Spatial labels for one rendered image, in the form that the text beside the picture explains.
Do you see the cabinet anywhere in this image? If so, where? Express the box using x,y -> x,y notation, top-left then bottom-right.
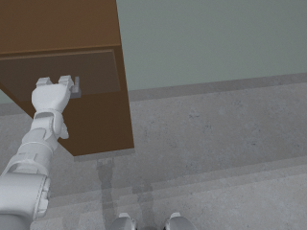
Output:
0,0 -> 134,156

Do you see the handle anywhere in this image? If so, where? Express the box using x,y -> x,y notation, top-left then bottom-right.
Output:
69,76 -> 82,99

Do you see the left robot hand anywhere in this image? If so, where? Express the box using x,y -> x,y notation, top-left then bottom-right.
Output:
32,75 -> 75,139

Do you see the robot left thigh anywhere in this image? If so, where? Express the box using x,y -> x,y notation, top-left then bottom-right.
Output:
107,217 -> 136,230

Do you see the robot left forearm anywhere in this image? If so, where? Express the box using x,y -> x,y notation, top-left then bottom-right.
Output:
0,108 -> 63,181

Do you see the drawer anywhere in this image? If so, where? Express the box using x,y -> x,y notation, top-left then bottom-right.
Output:
0,49 -> 120,102

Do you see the robot right shin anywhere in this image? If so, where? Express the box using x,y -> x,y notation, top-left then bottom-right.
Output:
170,213 -> 180,219

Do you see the left robot upper arm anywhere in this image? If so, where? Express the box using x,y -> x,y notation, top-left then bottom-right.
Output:
0,172 -> 52,230

